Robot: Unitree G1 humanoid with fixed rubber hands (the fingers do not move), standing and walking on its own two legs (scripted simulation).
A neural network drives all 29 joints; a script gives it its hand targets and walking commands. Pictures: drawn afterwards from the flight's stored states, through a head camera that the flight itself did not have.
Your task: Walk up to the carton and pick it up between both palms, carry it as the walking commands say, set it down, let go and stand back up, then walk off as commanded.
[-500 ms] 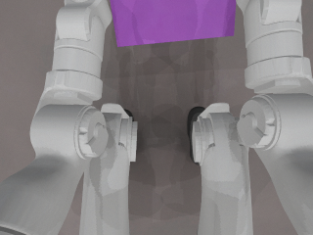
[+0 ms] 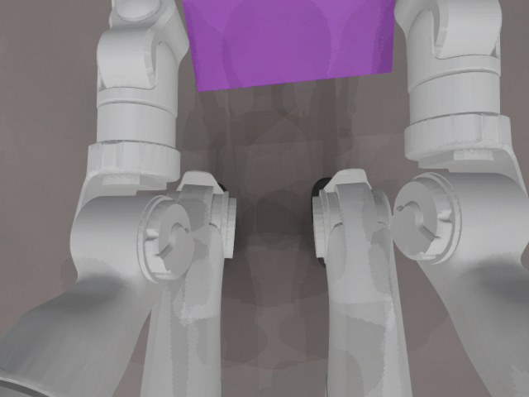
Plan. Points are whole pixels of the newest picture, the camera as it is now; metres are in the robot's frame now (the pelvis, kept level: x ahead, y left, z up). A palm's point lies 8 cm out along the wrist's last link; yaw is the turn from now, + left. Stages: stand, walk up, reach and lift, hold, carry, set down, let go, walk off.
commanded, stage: reach and lift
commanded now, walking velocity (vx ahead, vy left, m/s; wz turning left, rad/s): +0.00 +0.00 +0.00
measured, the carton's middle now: out of the picture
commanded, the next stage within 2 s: none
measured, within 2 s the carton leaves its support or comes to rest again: neither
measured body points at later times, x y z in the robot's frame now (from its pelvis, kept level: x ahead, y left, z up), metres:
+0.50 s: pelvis -0.01 +0.00 +0.04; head +0.34 -0.01 +0.32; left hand +0.54 +0.13 -0.07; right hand +0.56 -0.16 -0.05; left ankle +0.15 +0.14 -0.41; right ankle +0.15 -0.14 -0.41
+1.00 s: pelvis -0.01 +0.00 +0.09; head +0.32 -0.02 +0.39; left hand +0.52 +0.13 +0.00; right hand +0.55 -0.15 +0.01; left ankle +0.15 +0.13 -0.41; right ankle +0.15 -0.13 -0.41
